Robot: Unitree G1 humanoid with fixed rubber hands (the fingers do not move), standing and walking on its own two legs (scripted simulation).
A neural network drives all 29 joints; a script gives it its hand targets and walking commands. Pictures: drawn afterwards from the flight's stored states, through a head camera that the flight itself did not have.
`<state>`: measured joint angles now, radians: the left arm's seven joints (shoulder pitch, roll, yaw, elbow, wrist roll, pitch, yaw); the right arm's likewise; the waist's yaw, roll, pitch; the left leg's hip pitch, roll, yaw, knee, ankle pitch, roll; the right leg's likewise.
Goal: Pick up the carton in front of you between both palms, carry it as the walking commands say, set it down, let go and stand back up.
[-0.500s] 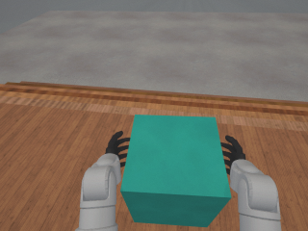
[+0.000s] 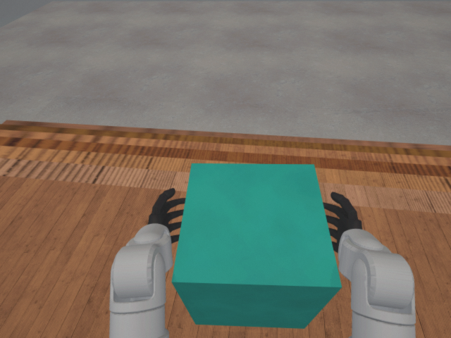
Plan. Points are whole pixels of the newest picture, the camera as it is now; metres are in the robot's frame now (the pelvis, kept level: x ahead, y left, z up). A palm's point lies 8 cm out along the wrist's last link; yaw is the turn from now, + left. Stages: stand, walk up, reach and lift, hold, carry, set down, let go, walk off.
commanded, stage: carry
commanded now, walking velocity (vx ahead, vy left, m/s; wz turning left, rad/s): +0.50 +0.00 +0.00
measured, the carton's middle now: (250, 250) +0.28 -0.01 +0.02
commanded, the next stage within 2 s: none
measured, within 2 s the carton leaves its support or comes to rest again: neither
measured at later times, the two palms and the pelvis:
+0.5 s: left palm (176, 111) +0.60 +0.16 +0.10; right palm (301, 110) +0.59 -0.14 +0.10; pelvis +0.34 +0.01 +0.00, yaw -1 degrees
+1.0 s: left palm (192, 39) +0.99 +0.15 +0.13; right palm (281, 37) +0.99 -0.15 +0.12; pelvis +0.65 +0.00 +0.00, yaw +1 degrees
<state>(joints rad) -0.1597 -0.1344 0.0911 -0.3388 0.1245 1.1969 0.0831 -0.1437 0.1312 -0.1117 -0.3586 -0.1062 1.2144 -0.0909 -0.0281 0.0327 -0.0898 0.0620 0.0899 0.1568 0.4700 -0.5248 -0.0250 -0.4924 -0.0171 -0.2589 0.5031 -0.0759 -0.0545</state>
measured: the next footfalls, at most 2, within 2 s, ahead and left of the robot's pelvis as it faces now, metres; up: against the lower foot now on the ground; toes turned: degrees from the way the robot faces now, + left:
left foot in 0.50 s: +0.52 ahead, +0.10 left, +0.00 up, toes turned +11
right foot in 1.00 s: +0.83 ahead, -0.07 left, +0.00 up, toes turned -6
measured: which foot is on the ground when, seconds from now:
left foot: down 0.00-0.02, up 0.04-0.48, down 0.50-1.00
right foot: down 0.00-0.54, up 0.56-0.98, down 1.00-1.00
